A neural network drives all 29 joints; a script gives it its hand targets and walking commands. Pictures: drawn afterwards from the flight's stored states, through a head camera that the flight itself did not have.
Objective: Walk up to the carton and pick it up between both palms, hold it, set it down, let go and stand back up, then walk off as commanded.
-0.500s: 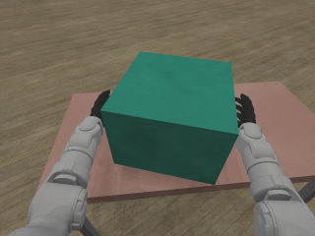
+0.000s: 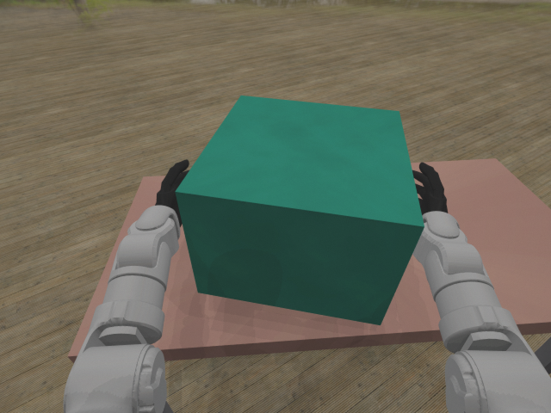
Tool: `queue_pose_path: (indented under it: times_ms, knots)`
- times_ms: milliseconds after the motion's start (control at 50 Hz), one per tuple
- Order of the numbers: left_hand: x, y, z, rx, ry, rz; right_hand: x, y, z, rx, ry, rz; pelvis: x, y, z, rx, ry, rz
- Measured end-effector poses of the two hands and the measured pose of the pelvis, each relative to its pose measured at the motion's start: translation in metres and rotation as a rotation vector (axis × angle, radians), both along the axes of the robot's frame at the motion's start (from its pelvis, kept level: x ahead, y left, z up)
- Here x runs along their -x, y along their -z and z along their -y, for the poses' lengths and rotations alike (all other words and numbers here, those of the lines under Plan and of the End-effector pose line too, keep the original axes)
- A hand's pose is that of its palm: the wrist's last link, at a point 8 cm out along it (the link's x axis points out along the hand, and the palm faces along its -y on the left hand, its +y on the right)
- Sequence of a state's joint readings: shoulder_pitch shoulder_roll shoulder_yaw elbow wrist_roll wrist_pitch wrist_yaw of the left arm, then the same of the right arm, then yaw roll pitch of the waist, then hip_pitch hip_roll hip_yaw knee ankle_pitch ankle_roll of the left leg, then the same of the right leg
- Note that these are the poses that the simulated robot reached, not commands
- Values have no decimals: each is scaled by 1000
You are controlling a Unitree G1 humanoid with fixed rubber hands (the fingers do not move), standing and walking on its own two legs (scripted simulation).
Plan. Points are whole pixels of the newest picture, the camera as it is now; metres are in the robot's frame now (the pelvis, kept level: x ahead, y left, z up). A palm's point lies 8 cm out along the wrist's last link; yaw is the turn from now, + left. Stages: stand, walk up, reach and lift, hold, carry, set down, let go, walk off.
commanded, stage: reach and lift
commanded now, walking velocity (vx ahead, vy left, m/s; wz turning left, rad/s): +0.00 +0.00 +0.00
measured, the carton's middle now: (303, 197) +0.45 -0.04 +0.12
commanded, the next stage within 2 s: hold in 1.28 s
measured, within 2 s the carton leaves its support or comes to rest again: neither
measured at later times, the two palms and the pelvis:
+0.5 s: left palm (162, 205) +0.38 +0.18 +0.17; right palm (427, 205) +0.37 -0.22 +0.16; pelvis +0.00 +0.00 +0.00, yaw +0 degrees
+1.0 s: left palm (156, 202) +0.37 +0.18 +0.18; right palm (428, 200) +0.37 -0.21 +0.17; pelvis +0.00 +0.00 +0.00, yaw +0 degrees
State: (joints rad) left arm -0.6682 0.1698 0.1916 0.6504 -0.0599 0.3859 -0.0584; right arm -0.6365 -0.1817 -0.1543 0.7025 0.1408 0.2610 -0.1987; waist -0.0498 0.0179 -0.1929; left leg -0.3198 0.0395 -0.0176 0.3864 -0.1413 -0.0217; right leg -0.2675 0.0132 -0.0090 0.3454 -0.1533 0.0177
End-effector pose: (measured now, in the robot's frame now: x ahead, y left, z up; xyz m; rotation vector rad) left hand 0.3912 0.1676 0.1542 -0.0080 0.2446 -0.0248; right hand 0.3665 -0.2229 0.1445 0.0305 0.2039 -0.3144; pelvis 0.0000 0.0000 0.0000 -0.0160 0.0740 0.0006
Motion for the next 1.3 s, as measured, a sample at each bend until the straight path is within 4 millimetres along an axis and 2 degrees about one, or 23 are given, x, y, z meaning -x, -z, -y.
queue_pose_path:
  times_ms: [180,660,1300]
  knots:
    - [8,-7,-5,11,-26,-6,-1,-8,-5,2,-22,1,-1,-1,1,-1,-1,18]
    - [9,-19,-8,8,-41,-1,-5,-17,-9,8,-35,5,-3,-1,0,-1,-1,19]
    - [29,-41,-14,13,-64,17,7,-40,-15,3,-53,24,2,-2,-1,1,-1,50]
